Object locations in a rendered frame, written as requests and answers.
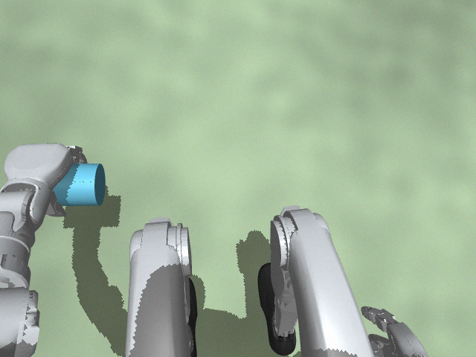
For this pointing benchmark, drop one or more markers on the left robot hand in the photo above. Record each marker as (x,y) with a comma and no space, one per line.
(47,163)

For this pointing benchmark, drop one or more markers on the can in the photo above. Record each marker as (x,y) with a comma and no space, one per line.
(83,185)

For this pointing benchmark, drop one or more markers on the left robot arm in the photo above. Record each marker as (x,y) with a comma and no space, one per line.
(23,205)

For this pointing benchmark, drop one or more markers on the right robot foot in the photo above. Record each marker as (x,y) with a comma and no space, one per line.
(281,345)

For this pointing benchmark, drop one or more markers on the right robot hand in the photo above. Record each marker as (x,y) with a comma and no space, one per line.
(401,343)

